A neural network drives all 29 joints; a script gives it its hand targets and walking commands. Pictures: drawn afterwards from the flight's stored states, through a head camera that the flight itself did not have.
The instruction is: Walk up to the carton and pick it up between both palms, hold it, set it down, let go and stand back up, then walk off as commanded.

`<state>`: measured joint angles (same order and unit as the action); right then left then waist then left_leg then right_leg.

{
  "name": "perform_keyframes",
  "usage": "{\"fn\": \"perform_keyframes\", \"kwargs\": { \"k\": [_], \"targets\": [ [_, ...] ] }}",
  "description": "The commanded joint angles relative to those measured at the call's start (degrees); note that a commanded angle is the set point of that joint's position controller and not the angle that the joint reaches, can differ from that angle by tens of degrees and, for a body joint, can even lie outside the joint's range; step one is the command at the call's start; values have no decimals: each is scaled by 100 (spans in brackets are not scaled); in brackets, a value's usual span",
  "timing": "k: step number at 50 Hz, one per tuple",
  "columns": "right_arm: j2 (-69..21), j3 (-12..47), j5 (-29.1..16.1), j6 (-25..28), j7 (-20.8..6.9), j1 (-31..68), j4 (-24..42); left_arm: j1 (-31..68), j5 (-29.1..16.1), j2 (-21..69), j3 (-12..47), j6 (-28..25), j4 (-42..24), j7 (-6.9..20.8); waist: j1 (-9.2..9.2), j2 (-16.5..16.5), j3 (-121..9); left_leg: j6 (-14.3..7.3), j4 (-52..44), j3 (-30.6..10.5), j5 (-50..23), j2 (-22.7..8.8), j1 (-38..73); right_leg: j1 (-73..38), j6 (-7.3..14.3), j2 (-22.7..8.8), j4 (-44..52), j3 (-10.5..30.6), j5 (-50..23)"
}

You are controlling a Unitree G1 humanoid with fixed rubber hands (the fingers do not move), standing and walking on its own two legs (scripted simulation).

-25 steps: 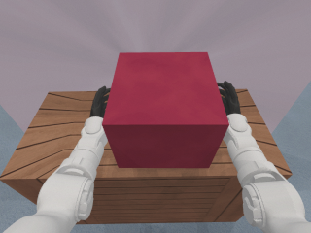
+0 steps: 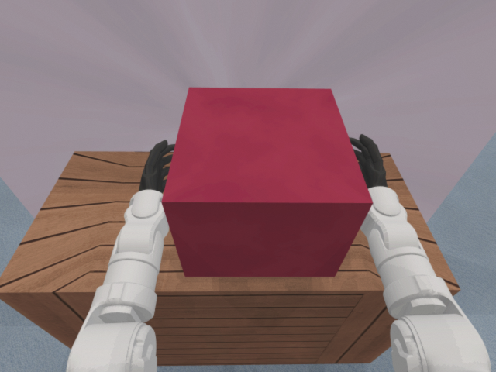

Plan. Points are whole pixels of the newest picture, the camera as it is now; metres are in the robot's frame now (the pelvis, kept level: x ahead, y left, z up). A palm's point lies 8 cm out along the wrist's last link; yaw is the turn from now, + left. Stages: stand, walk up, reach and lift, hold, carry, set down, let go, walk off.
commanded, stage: reach and lift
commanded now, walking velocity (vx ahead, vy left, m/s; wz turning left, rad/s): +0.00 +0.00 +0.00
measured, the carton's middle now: (260, 179) +0.43 +0.00 +0.08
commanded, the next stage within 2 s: hold in 1.14 s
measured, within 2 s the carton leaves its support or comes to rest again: neither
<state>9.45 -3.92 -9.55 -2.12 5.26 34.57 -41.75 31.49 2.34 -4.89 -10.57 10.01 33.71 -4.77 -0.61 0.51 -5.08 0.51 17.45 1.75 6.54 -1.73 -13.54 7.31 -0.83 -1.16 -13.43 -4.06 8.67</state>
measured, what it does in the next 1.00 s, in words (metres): stands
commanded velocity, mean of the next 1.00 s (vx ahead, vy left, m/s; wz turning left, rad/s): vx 0.00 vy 0.00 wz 0.00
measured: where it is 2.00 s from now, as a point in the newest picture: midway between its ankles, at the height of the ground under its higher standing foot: outside the picture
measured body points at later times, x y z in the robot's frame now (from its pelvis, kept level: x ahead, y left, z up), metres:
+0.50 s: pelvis +0.00 -0.01 +0.00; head -0.04 +0.01 +0.45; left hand +0.36 +0.18 +0.15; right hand +0.36 -0.19 +0.15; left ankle +0.02 +0.12 -0.75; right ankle -0.02 -0.13 -0.75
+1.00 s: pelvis -0.01 +0.00 +0.00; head -0.04 +0.02 +0.45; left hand +0.37 +0.17 +0.16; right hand +0.37 -0.19 +0.16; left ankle +0.02 +0.12 -0.75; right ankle -0.02 -0.13 -0.75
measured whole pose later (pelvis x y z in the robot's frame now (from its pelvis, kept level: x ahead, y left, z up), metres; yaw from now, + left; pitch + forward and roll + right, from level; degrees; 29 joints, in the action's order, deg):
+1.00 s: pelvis -0.01 +0.00 +0.00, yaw +0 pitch -3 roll -1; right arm 6.9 -5.9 -8.0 -14.2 5.7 33.4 -30.6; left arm 30.6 11.6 -3.0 -15.3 31.0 13.5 2.1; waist -3.9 2.6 -2.6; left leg 0.4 16.4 1.4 6.1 -1.4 -7.5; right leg 1.9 -0.8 -1.4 -13.9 -4.4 9.1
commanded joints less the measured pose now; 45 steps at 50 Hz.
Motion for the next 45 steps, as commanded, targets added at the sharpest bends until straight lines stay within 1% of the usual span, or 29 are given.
{"fn": "perform_keyframes", "kwargs": {
  "k": [1,2,3,4,5,6,7,8,10,11,14,15,16,18,20,21,23,25,27,28,30,32,34,36,37,38,40,43,45],
  "targets": [
    [-3597,2505,-294,39,-604,3733,2501,3631,-328,3793,2759,9,-2426,991,-178,-176,-2799,372,392,-259,-2599,385,1997,-506,-13,452,-61,87,-2024],
    [-3587,2534,-293,-52,-546,3690,2617,3466,-292,3724,2727,149,-2367,1053,-215,-115,-2669,347,361,-247,-2408,411,1921,-581,-39,416,-58,100,-2057],
    [-3584,2553,-305,-140,-513,3609,2738,3388,-288,3675,2746,268,-2563,1101,-239,-98,-2528,331,325,-246,-2292,426,1867,-606,-54,387,-62,99,-2068],
    [-3564,2588,-264,-258,-466,3440,2725,3234,-237,3574,2684,393,-2623,1172,-266,33,-2304,300,268,-237,-2156,448,1790,-696,-75,362,-56,102,-2120],
    [-3548,2588,-279,-319,-422,3372,2825,3101,-224,3552,2675,509,-2670,1246,-332,20,-2248,296,247,-237,-2118,461,1732,-802,-90,352,-71,103,-2240],
    [-3527,2671,-321,-402,-398,3337,2960,2969,-212,3480,2668,613,-2765,1304,-308,63,-2110,283,207,-234,-2117,492,1684,-892,-112,323,-92,118,-2366],
    [-3541,2692,-342,-463,-355,3238,3079,2824,-208,3399,2650,702,-2855,1371,-356,109,-2094,276,212,-232,-2079,525,1640,-1019,-148,296,-131,132,-2580],
    [-3543,2761,-380,-506,-321,3247,3281,2790,-230,3384,2704,770,-3016,1426,-396,78,-2126,274,208,-242,-2072,549,1622,-1084,-165,282,-171,132,-2734],
    [-3512,2750,-404,-575,-294,3126,3363,2811,-215,3340,2759,903,-3321,1477,-469,-123,-2098,323,235,-236,-2222,540,1776,-1020,-152,303,-183,102,-2760],
    [-3525,2774,-423,-608,-296,3049,3483,2839,-229,3343,2783,942,-3561,1479,-455,-126,-2153,329,233,-253,-2269,530,1824,-1008,-156,312,-190,86,-2746],
    [-3460,2855,-465,-685,-309,3104,3721,2672,-149,3227,2736,1155,-3679,1508,-384,-174,-2040,319,213,-239,-2200,525,1866,-949,-152,325,-201,46,-2598],
    [-3425,2760,-400,-720,-322,3092,3675,2671,-114,3159,2631,1206,-3593,1527,-391,-148,-1949,312,175,-227,-2089,530,1827,-908,-138,322,-175,49,-2460],
    [-3400,2795,-416,-732,-330,3144,3740,2592,-76,3125,2582,1265,-3568,1537,-326,-110,-1924,285,147,-220,-2029,521,1819,-905,-144,317,-162,40,-2399],
    [-3416,2798,-394,-772,-334,3193,3778,2531,-11,3069,2504,1357,-3554,1570,-278,-5,-1832,231,92,-204,-1863,538,1732,-965,-166,312,-151,49,-2320],
    [-3381,2760,-390,-763,-353,3324,3829,2565,31,3061,2429,1427,-3518,1590,-223,-35,-1810,209,57,-175,-1776,532,1741,-931,-163,310,-149,33,-2216],
    [-3381,2744,-363,-759,-371,3396,3757,2589,91,3025,2337,1450,-3461,1592,-174,10,-1738,195,39,-152,-1705,521,1735,-908,-162,319,-136,26,-2071],
    [-3365,2620,-309,-738,-393,3583,3775,2699,86,3049,2304,1487,-3353,1602,-204,49,-1749,162,7,-132,-1536,504,1719,-779,-153,335,-80,-10,-1769],
    [-3378,2400,-173,-719,-439,3679,3531,2958,102,3054,2250,1486,-3256,1596,-260,1,-1784,114,-57,-112,-1205,467,1753,-572,-129,334,-5,-54,-1285],
    [-3354,2290,-126,-694,-488,3793,3411,3071,86,3077,2254,1506,-3154,1569,-272,-38,-1798,95,-93,-94,-1047,448,1831,-423,-111,319,46,-80,-1017],
    [-3321,2171,-59,-699,-508,3841,3335,3078,121,3109,2184,1533,-2949,1567,-287,-40,-1705,79,-132,-88,-884,442,1791,-371,-94,326,78,-75,-811],
    [-3340,2047,12,-679,-538,3918,3180,3153,122,3164,2130,1546,-2807,1560,-327,-18,-1776,54,-156,-67,-755,431,1804,-340,-93,316,101,-99,-706],
    [-3331,1947,26,-670,-577,3929,2990,3238,128,3230,2132,1555,-2808,1539,-320,-122,-1837,62,-166,-54,-727,416,1848,-251,-86,324,99,-121,-627],
    [-3320,1809,96,-682,-601,4038,2849,3315,166,3218,2084,1585,-2631,1543,-361,-83,-1732,45,-191,-36,-552,414,1793,-231,-86,308,130,-119,-493],
    [-3274,1671,128,-681,-622,4044,2696,3357,177,3241,2023,1640,-2533,1556,-379,-171,-1725,37,-251,-26,-432,397,1807,-179,-70,313,162,-126,-347],
    [-3243,1623,131,-690,-649,4052,2574,3436,184,3256,2077,1634,-2610,1539,-419,-239,-1735,63,-224,-24,-464,390,1855,-156,-61,315,156,-141,-328],
    [-3217,1635,135,-672,-654,4133,2665,3407,175,3259,2052,1658,-2588,1533,-403,-162,-1799,75,-202,-25,-558,392,1865,-208,-57,321,150,-164,-434],
    [-3234,1677,89,-654,-654,4144,2766,3389,143,3275,2089,1670,-2636,1531,-410,-190,-1906,78,-136,-29,-717,393,1912,-291,-69,320,127,-150,-647],
    [-3227,1706,23,-673,-669,4208,2713,3399,151,3253,2065,1707,-2677,1512,-374,-183,-1906,88,-117,-37,-798,387,1948,-288,-58,355,135,-151,-661],
    [-3175,1806,-79,-663,-666,4208,2865,3286,134,3274,2139,1744,-2777,1485,-353,-276,-1966,138,-23,-50,-1105,382,2052,-327,-41,377,101,-156,-894]
  ]
}}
